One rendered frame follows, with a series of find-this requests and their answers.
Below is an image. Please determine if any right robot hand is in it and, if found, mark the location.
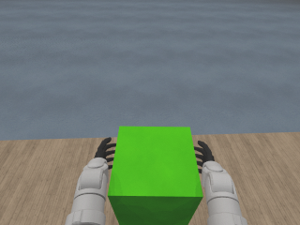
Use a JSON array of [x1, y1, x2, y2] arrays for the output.
[[194, 141, 215, 173]]

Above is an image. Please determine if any right robot forearm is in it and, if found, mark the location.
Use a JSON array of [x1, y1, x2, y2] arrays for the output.
[[202, 160, 248, 225]]

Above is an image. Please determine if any carton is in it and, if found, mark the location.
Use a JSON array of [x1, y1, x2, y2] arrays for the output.
[[107, 126, 203, 225]]

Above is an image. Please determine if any left robot forearm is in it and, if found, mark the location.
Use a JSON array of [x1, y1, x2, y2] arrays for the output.
[[65, 157, 109, 225]]

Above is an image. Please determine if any left robot hand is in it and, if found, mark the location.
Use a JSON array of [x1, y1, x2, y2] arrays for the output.
[[94, 137, 116, 170]]

